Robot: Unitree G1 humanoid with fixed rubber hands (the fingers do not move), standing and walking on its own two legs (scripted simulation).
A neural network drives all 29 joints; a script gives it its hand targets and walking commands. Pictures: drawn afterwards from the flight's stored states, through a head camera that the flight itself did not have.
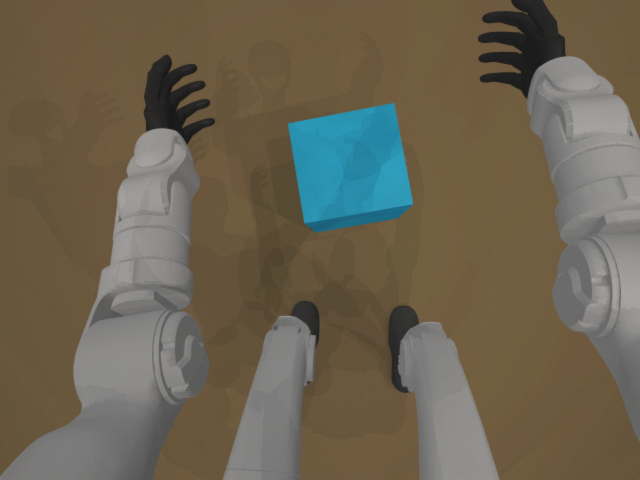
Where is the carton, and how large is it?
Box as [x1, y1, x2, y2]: [288, 103, 412, 232]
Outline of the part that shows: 393,103 288,123 304,222 316,232 396,218 412,204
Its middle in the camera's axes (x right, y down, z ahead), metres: +0.06 -0.13 +0.87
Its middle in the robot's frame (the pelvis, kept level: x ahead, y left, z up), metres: +0.53 +0.03 -0.53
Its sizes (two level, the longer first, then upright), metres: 0.210 0.200 0.250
